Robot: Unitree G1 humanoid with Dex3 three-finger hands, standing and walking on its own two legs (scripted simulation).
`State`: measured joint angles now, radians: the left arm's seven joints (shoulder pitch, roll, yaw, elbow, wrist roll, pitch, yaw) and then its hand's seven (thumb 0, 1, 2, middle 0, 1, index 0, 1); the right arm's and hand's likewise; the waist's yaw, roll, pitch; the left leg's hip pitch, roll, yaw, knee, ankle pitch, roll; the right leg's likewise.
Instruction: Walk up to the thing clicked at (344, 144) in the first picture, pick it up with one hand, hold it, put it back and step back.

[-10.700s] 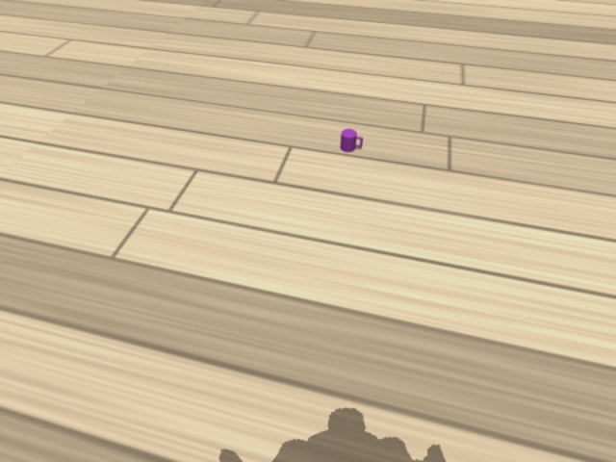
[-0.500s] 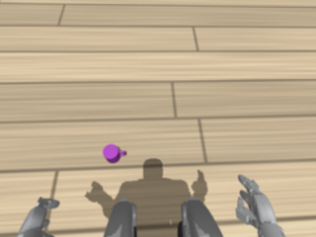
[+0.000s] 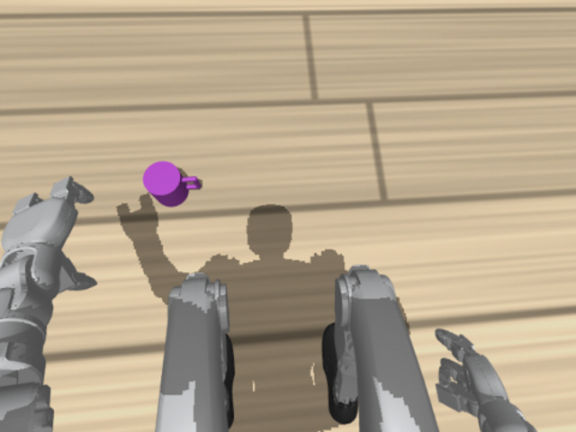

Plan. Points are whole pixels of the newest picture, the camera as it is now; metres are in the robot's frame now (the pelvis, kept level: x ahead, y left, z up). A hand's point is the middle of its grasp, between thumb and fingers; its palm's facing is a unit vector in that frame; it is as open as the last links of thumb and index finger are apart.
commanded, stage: rise first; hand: left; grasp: from above
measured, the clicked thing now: (174, 184) +0.56 +0.25 -0.40
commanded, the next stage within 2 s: none
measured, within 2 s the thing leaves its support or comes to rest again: neither
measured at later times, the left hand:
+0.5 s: hand (101, 210) +0.44 +0.32 -0.22, palm faces -0.45 -0.05 -0.89, open 14.1 cm
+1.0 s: hand (114, 197) +0.48 +0.32 -0.26, palm faces -0.45 -0.03 -0.89, open 14.1 cm
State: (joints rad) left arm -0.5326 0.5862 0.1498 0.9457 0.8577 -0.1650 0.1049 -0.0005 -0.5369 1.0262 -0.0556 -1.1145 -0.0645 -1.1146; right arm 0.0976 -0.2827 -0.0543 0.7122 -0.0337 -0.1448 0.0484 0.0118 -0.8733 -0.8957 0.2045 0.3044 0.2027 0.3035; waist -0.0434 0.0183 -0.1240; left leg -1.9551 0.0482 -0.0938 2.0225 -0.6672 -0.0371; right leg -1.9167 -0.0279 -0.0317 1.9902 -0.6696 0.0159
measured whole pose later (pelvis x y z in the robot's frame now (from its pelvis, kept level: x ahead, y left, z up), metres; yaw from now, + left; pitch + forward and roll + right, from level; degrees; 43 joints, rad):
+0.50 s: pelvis -0.01 +0.01 -0.08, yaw -3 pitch +33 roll -7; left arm -0.86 0.77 0.13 1.28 1.23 -0.27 0.26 0.00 -0.52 1.01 -0.07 -1.04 -0.08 -1.03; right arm 0.17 -0.27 0.00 0.75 -0.10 -0.02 0.10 0.01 -0.90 -0.90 0.20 0.30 0.20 0.30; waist -0.18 0.00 -0.07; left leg -2.22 0.02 -0.13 2.28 -0.65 -0.01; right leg -2.14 -0.03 -0.04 2.20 -0.65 0.04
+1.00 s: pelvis -0.01 +0.02 -0.11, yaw -5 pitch +34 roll -9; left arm -0.98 0.86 0.15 1.40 1.30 -0.28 0.31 0.00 -0.53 0.99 -0.07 -1.06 -0.09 -1.04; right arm 0.14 -0.27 0.06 0.73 -0.16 0.00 0.12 0.00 -0.92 -0.91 0.20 0.30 0.20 0.30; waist -0.23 -0.02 -0.02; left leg -2.30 0.02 -0.16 2.37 -0.68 -0.01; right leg -2.21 -0.01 -0.06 2.28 -0.67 0.06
